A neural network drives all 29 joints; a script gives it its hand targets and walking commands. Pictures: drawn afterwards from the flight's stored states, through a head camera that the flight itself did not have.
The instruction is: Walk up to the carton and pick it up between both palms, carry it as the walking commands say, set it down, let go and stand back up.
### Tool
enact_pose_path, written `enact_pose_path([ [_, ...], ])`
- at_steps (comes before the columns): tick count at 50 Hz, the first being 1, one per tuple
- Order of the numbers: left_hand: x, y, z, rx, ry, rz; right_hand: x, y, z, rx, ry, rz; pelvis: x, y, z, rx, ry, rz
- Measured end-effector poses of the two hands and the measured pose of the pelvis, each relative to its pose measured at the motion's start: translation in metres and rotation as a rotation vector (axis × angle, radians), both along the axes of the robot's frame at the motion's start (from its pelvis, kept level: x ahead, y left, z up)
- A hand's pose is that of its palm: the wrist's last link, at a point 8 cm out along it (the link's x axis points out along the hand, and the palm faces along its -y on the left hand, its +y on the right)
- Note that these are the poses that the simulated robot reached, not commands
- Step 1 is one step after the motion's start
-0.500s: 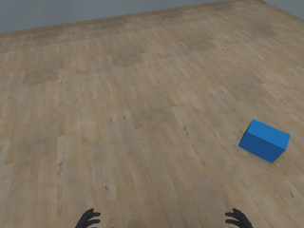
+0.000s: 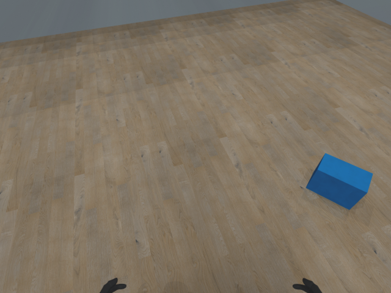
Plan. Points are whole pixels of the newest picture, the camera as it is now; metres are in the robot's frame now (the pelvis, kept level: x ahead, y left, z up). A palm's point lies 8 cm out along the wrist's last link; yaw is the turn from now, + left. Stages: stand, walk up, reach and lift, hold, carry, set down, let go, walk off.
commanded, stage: stand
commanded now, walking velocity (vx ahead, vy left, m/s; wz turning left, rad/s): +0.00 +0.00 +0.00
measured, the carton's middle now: (337, 181) +0.79 -0.76 -0.67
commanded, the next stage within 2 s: walk up in 0.72 s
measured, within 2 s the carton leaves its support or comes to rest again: neither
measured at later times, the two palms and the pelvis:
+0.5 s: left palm out of the picture +0.06 +0.23 -0.12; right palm out of the picture +0.06 -0.23 -0.12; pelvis +0.00 +0.00 +0.01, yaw +0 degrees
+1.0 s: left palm out of the picture +0.03 +0.24 -0.13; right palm out of the picture +0.00 -0.25 -0.13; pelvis +0.00 -0.01 +0.01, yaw -5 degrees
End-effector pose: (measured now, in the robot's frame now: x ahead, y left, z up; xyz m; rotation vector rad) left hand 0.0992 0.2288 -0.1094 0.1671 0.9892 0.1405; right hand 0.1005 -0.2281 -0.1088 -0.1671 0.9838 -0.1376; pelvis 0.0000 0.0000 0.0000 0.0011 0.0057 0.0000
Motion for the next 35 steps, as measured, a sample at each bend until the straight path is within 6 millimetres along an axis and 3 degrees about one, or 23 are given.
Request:
enact_pose_path([
  [19, -0.026, 0.004, -0.007, 0.003, 0.090, 0.034, -0.025, -0.003, -0.007, -0.004, 0.088, -0.032, 0.000, 0.000, 0.004, 0.000, -0.009, 0.000],
  [35, -0.063, 0.005, -0.015, 0.000, 0.224, 0.074, -0.062, -0.005, -0.015, -0.003, 0.224, -0.073, 0.000, 0.000, 0.009, -0.001, -0.024, 0.001],
])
